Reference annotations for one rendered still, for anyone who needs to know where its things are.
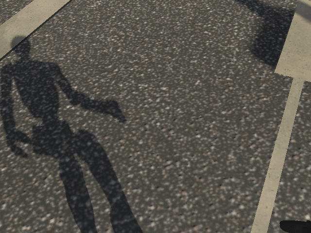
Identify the right robot hand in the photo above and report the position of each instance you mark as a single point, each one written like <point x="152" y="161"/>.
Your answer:
<point x="296" y="226"/>

